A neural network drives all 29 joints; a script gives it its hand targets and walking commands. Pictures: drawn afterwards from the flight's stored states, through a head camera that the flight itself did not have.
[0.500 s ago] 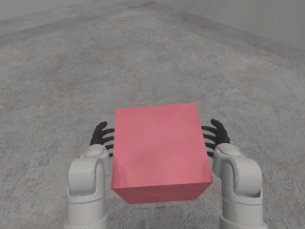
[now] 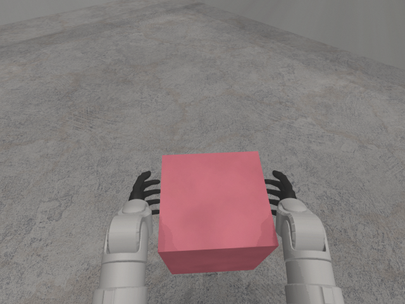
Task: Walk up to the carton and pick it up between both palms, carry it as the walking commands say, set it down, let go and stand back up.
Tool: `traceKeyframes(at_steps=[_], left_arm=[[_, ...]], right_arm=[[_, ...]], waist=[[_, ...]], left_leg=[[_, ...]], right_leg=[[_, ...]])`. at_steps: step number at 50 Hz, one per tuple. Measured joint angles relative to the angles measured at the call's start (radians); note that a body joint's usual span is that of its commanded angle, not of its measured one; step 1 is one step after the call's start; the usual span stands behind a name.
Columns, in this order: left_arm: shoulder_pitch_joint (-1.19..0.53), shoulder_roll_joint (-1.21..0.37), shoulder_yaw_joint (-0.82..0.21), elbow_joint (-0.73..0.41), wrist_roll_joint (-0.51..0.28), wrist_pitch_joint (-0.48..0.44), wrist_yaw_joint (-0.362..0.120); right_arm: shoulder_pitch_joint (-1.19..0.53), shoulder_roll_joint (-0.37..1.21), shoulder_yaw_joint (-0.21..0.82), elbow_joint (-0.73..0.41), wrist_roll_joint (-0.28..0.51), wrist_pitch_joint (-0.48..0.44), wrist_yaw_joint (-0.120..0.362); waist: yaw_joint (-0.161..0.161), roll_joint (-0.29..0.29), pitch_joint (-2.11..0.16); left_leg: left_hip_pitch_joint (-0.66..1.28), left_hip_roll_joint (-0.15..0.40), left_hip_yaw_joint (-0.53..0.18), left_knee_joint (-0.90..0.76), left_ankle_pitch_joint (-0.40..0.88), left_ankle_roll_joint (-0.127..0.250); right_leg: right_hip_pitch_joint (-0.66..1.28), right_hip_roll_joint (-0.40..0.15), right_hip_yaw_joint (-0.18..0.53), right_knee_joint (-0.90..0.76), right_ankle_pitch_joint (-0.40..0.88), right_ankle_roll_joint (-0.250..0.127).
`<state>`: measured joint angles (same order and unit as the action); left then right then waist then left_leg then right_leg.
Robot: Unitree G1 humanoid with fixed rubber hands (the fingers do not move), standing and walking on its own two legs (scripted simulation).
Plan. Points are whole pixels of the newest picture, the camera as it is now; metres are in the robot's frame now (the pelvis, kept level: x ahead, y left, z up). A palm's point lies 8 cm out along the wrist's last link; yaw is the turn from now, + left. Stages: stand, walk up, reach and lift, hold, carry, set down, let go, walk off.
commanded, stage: hold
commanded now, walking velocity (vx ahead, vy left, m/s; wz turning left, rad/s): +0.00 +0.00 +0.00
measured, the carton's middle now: (211, 217) +0.32 -0.01 -0.05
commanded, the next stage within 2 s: set down in 0.72 s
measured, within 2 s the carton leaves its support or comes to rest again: neither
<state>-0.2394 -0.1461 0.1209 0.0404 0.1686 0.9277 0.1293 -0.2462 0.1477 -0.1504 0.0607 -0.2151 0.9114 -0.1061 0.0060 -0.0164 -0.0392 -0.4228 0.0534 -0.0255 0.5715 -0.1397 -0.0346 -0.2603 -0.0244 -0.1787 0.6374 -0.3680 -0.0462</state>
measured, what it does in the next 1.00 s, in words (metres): stands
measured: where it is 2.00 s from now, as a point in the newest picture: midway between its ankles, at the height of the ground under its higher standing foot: outside the picture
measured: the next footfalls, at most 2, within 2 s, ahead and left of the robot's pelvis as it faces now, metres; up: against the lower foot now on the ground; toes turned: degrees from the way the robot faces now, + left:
none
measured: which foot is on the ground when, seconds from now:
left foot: down 0.00-1.00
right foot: down 0.00-1.00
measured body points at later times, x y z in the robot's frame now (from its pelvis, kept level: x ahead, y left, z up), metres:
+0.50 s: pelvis -0.01 +0.02 +0.00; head -0.07 +0.06 +0.45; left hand +0.29 +0.14 +0.04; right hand +0.26 -0.16 +0.03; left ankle +0.10 +0.15 -0.72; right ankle -0.01 -0.08 -0.72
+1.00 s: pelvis +0.01 +0.03 +0.01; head -0.01 +0.06 +0.46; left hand +0.32 +0.15 +0.01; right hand +0.30 -0.15 +0.02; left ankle +0.10 +0.14 -0.72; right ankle -0.01 -0.08 -0.72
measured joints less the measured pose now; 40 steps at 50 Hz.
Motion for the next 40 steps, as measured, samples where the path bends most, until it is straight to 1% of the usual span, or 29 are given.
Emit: traceKeyframes(at_steps=[1, 2, 5, 10, 13, 16, 20, 22, 24, 27, 31, 34, 36, 38, 40], left_arm=[[0.013, 0.002, 0.0, 0.042, 0.002, -0.034, -0.004], [0.034, 0.006, 0.0, 0.054, 0.001, -0.06, -0.019], [0.085, 0.012, -0.003, 0.054, 0.002, -0.125, -0.064], [0.082, 0.013, -0.003, 0.054, 0.003, -0.186, -0.071], [0.068, 0.013, -0.003, 0.055, 0.003, -0.19, -0.069], [0.054, 0.013, -0.003, 0.056, 0.003, -0.184, -0.069], [0.03, 0.013, 0.011, 0.108, 0.006, -0.165, -0.075], [0.023, 0.013, 0.022, 0.142, 0.017, -0.161, -0.077], [0.016, 0.013, 0.03, 0.163, 0.024, -0.161, -0.077], [-0.018, 0.013, 0.034, 0.182, 0.024, -0.165, -0.077], [-0.096, 0.014, 0.064, 0.216, 0.027, -0.194, -0.075], [-0.138, 0.013, 0.086, 0.219, 0.032, -0.218, -0.063], [-0.148, 0.013, 0.094, 0.22, 0.035, -0.228, -0.055], [-0.145, 0.013, 0.096, 0.224, 0.037, -0.228, -0.051], [-0.132, 0.013, 0.096, 0.235, 0.043, -0.225, -0.05]], right_arm=[[0.006, -0.001, -0.01, 0.05, -0.003, -0.035, 0.003], [0.02, -0.003, -0.009, 0.068, -0.002, -0.058, 0.009], [0.048, -0.007, 0.0, 0.069, 0.016, -0.102, 0.01], [0.048, -0.007, 0.0, 0.069, 0.029, -0.167, -0.001], [0.048, -0.008, -0.003, 0.069, 0.029, -0.18, -0.001], [0.048, -0.008, -0.02, 0.082, 0.028, -0.185, 0.016], [0.043, -0.008, -0.055, 0.175, 0.015, -0.186, 0.046], [0.043, -0.007, -0.062, 0.227, 0.012, -0.186, 0.054], [0.042, -0.007, -0.062, 0.254, 0.012, -0.186, 0.057], [0.031, -0.008, -0.067, 0.255, 0.012, -0.185, 0.046], [-0.034, -0.008, -0.081, 0.254, 0.012, -0.185, 0.025], [-0.094, -0.008, -0.084, 0.254, 0.012, -0.185, 0.009], [-0.123, -0.008, -0.088, 0.259, 0.009, -0.185, 0.007], [-0.135, -0.008, -0.096, 0.271, -0.003, -0.187, 0.021], [-0.135, -0.008, -0.108, 0.299, -0.018, -0.191, 0.05]], waist=[[0.0, -0.004, 0.007], [0.0, -0.007, 0.016], [0.0, -0.01, 0.038], [0.0, -0.012, 0.0], [0.0, -0.021, -0.048], [0.0, -0.036, -0.068], [0.0, -0.055, -0.069], [0.0, -0.055, -0.065], [0.0, -0.054, -0.049], [0.0, -0.054, -0.017], [0.0, -0.055, 0.011], [0.0, -0.057, 0.012], [0.0, -0.059, 0.005], [0.0, -0.059, -0.008], [0.0, -0.059, -0.024]], left_leg=[[0.004, -0.002, 0.0, -0.003, 0.001, 0.0], [0.007, -0.003, 0.0, -0.004, 0.001, 0.0], [0.012, -0.003, 0.0, -0.005, 0.002, 0.0], [0.013, -0.004, 0.0, -0.005, 0.001, 0.0], [0.015, -0.004, 0.0, -0.005, 0.0, 0.0], [0.03, -0.005, 0.0, -0.005, 0.0, 0.0], [0.053, -0.008, 0.0, -0.006, 0.0, 0.0], [0.061, -0.014, 0.0, -0.006, -0.001, 0.003], [0.071, -0.02, 0.0, -0.006, -0.003, 0.004], [0.084, -0.032, 0.0, -0.006, -0.006, 0.011], [0.092, -0.045, 0.0, -0.004, -0.012, 0.021], [0.092, -0.052, 0.0, -0.004, -0.017, 0.025], [0.092, -0.057, 0.0, -0.004, -0.021, 0.026], [0.092, -0.06, 0.0, -0.004, -0.026, 0.026], [0.092, -0.06, 0.0, -0.008, -0.03, 0.027]], right_leg=[[0.001, 0.0, 0.005, 0.0, 0.001, 0.0], [0.001, 0.0, 0.009, 0.0, 0.002, 0.0], [0.002, 0.003, 0.02, 0.0, 0.007, 0.002], [0.006, 0.003, 0.022, -0.008, 0.012, 0.007], [0.01, 0.003, 0.022, -0.014, 0.014, 0.009], [0.026, 0.003, 0.023, -0.015, 0.014, 0.009], [0.045, 0.003, 0.03, -0.016, 0.018, 0.009], [0.045, 0.006, 0.046, -0.016, 0.023, 0.009], [0.045, 0.01, 0.068, -0.016, 0.03, 0.009], [0.045, 0.013, 0.098, -0.016, 0.038, 0.014], [0.044, 0.013, 0.124, -0.016, 0.039, 0.016], [0.044, 0.013, 0.134, -0.017, 0.038, 0.016], [0.045, 0.013, 0.14, -0.018, 0.035, 0.016], [0.047, 0.013, 0.145, -0.021, 0.034, 0.017], [0.049, 0.014, 0.146, -0.03, 0.033, 0.017]])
